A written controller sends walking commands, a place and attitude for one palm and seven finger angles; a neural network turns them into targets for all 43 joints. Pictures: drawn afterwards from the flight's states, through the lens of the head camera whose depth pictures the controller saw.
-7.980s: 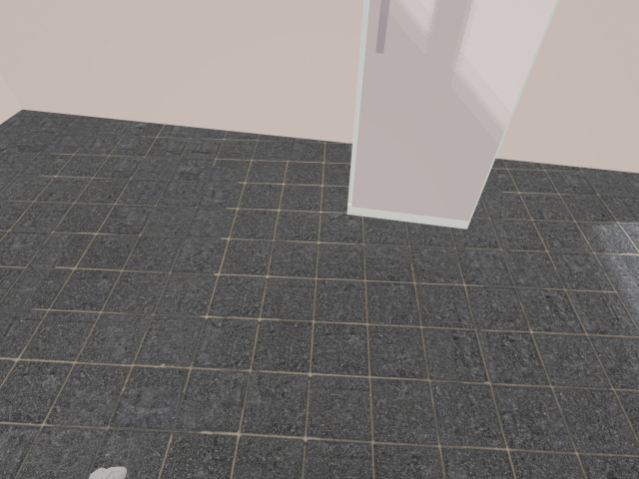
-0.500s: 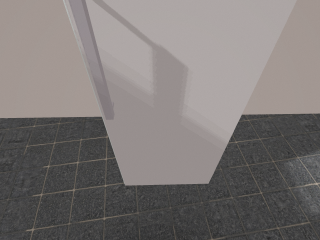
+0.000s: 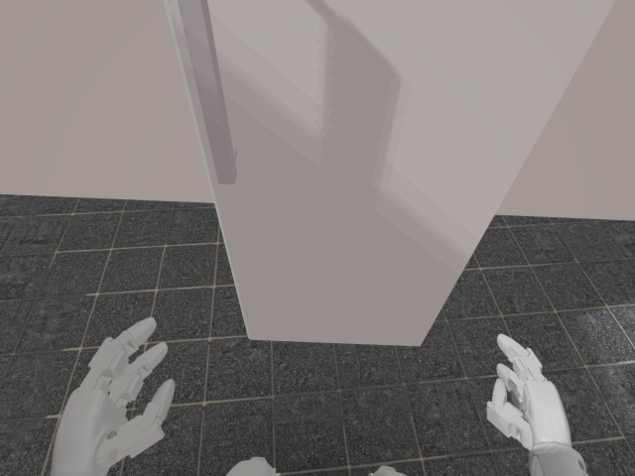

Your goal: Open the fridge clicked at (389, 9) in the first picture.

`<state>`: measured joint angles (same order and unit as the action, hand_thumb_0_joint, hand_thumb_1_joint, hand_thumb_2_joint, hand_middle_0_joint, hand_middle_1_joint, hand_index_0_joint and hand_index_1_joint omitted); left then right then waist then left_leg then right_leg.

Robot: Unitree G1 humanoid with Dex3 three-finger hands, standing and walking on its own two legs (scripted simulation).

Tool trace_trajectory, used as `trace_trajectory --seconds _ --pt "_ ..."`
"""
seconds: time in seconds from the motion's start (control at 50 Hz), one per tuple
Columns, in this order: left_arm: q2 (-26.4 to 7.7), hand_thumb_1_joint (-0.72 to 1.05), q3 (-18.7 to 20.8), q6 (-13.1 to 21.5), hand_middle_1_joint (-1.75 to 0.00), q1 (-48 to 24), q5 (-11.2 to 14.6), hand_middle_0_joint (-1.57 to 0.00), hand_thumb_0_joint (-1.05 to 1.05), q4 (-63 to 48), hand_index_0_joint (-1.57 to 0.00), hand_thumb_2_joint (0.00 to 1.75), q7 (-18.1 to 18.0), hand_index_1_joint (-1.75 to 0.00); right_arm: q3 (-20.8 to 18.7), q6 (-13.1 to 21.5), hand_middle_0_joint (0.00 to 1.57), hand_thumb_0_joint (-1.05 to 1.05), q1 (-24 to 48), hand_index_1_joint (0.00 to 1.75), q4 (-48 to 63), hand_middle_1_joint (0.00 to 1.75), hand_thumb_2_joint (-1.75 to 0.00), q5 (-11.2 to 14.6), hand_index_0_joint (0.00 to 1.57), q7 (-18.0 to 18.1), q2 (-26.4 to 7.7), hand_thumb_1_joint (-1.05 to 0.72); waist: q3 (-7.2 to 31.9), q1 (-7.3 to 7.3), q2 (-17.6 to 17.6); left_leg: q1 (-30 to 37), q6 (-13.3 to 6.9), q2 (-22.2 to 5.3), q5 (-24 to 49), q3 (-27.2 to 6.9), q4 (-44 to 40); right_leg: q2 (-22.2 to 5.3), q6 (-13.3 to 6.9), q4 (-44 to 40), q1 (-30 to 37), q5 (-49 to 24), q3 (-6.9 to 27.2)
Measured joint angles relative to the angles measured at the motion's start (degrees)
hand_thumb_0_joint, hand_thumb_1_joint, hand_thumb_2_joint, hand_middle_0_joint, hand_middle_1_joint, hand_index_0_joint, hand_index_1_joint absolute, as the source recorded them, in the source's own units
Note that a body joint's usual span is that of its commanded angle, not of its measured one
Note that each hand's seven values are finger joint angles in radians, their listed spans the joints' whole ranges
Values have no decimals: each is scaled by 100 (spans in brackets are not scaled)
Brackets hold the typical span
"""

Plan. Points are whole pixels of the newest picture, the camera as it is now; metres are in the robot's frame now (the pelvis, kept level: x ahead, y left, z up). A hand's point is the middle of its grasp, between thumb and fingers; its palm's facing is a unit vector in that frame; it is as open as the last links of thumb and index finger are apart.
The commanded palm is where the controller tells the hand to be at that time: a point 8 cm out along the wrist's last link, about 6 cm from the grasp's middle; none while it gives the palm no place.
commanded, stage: raise the hand to about handle height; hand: left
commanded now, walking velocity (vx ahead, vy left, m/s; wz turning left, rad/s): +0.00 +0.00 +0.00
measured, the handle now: (209, 57) +0.52 +0.19 +0.25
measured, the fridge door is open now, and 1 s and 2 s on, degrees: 0 0 0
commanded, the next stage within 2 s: move the hooked fingers beside the handle in 1.68 s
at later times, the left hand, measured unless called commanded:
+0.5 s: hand (103, 328) +0.23 +0.25 +0.11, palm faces +0.10 -0.99 -0.07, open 11.6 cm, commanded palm +0.20 +0.30 +0.12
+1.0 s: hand (50, 245) +0.28 +0.29 +0.18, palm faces +0.13 -0.99 -0.06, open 13.9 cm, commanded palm +0.24 +0.33 +0.19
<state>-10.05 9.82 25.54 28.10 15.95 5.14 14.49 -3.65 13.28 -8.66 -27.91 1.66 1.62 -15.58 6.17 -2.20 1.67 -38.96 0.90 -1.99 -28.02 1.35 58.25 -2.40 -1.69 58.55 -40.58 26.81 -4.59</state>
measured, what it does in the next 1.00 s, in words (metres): rises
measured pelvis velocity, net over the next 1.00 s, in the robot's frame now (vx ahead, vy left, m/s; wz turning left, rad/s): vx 0.02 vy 0.02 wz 0.02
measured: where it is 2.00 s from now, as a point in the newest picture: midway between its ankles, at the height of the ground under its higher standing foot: outside the picture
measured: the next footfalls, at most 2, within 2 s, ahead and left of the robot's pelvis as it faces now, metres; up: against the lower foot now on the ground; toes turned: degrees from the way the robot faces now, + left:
none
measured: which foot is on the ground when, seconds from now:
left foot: down 0.00-1.00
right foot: down 0.00-1.00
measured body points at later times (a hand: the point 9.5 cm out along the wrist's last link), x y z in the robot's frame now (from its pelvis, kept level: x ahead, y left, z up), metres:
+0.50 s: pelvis +0.01 +0.02 +0.03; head +0.03 +0.02 +0.48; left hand +0.22 +0.30 +0.12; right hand +0.16 -0.22 -0.05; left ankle +0.01 +0.13 -0.67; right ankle +0.03 -0.10 -0.67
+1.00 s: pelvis +0.02 +0.02 +0.05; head +0.02 +0.01 +0.50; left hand +0.26 +0.34 +0.19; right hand +0.22 -0.19 -0.01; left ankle +0.01 +0.13 -0.67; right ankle +0.03 -0.10 -0.67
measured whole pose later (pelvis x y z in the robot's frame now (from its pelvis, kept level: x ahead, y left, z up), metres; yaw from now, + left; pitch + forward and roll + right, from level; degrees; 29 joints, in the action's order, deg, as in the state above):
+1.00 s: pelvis +0.02 +0.02 +0.05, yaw +1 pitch +0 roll -1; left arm -21.6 22.4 0.3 2.6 19.2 5.0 20.5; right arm 4.7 15.8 -13.2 -34.6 3.5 6.3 -13.9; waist 2.0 -3.5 -2.6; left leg -16.6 -0.4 -1.1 -20.0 0.7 36.5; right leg -2.0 0.1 34.2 -16.5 17.7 -5.8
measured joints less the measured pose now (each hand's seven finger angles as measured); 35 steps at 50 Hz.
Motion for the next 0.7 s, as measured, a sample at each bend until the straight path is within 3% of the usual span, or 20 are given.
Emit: trace_trajectory --seconds 0.06,0.14,0.24,0.32,0.42,0.5,0.7 --pt "-69 54 76 45 -53 198 -59 -23 1 -465 -23 74 -247 -54 108 31 20 1 -104 30 9 30 -90 -40 20 87 30 -90 -47 -84 -60 -105 13 -21 -54 -181 152 18 -8 -5 35 24 -176" --pt "-243 45 78 140 -59 -150 -24 -23 1 -804 -23 70 -84 -60 373 88 20 1 -197 30 -237 30 -90 -29 20 154 155 -90 -124 -92 -188 -163 11 -33 -49 -354 219 39 -9 -105 117 -19 -346" --pt "-511 33 157 -652 -66 -784 89 -24 1 -651 -24 65 278 -67 633 6 20 1 -384 30 -496 30 -90 55 21 220 417 -90 -160 46 -314 78 -15 -43 90 -289 -107 66 29 -461 344 -200 -291" --pt "-560 24 383 -1151 -72 -817 214 -25 1 -603 -25 61 146 -73 672 9 20 1 -644 30 -562 30 -90 64 21 227 501 -90 -140 183 -367 433 -63 -37 228 -138 -533 77 79 -837 622 -363 -154" --pt "-549 12 580 -1105 -80 -735 258 -25 0 -713 -25 56 -8 -81 595 110 20 1 -874 30 -638 30 -90 46 21 208 339 -90 -133 197 -368 723 -106 3 325 -38 -857 53 132 -1116 867 -463 -64" --pt "-586 3 640 -1116 -86 -836 285 -26 0 -664 -26 52 104 -87 527 182 20 1 -888 30 -704 30 -90 77 21 253 132 -90 -180 148 -359 884 -136 33 359 -35 -986 32 163 -1259 1040 -501 -64" --pt "-817 -21 828 -1547 -101 -1421 326 -28 0 -536 -28 42 279 -102 532 360 20 1 -643 30 -661 30 -90 139 20 371 -2 -90 -271 30 -308 1466 -156 70 504 -48 -1452 23 190 -1751 1648 -652 -88"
